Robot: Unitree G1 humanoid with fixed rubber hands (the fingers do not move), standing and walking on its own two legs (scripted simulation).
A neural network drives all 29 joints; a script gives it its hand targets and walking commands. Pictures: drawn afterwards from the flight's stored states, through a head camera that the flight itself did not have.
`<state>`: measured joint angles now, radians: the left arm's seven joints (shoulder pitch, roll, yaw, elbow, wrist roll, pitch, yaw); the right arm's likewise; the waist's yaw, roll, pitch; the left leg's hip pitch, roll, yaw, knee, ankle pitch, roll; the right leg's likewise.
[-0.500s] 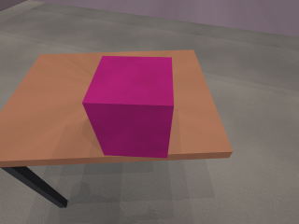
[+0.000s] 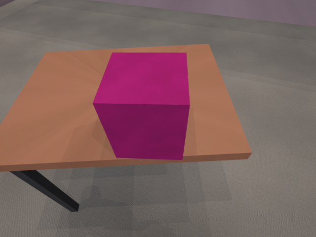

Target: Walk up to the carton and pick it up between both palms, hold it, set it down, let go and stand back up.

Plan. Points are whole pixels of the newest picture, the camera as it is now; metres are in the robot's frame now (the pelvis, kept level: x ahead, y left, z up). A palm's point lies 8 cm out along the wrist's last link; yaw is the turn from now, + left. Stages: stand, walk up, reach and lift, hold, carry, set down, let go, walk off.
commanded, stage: walk up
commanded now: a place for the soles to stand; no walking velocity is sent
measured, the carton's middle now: (148, 108) +0.46 +0.04 +0.05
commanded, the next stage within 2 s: none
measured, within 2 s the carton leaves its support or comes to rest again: neither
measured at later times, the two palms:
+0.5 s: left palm out of the picture +0.03 +0.33 -0.14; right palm out of the picture -0.03 -0.17 -0.13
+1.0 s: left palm out of the picture +0.03 +0.31 -0.13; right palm out of the picture -0.07 -0.17 -0.13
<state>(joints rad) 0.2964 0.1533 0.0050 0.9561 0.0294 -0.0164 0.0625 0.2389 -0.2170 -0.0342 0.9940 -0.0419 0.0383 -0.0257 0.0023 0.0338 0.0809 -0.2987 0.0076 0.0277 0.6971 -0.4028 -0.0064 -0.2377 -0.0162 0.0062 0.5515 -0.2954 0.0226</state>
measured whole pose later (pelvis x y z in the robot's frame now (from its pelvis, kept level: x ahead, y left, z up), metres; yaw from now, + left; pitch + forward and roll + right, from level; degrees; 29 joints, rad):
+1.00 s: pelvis -0.02 +0.07 +0.00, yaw -11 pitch -1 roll +1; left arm 0.33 0.22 -0.05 1.00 0.01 -0.02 0.02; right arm 0.31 -0.24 0.05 1.01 -0.02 -0.01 -0.01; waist -0.01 0.00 0.02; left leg -0.21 0.06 0.18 0.51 -0.26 0.00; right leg -0.20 0.01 0.07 0.54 -0.32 0.00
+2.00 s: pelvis +0.00 +0.07 -0.01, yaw -13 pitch -2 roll +0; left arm 0.21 0.23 -0.01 0.88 0.02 0.01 0.04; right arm 0.25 -0.28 0.00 0.92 -0.02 0.04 -0.01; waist -0.02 0.02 0.07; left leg -0.37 0.01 0.01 0.77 -0.45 0.00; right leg -0.27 -0.03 -0.08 0.64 -0.32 -0.03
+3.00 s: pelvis +0.01 +0.08 -0.01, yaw +2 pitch -1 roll -2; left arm 0.23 0.28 -0.03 0.95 0.02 0.04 0.00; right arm 0.32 -0.26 0.03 0.90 -0.01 -0.01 -0.04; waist 0.00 0.02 0.04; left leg -0.34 -0.03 -0.18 0.67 -0.31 -0.02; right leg -0.21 -0.08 -0.28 0.58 -0.35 0.00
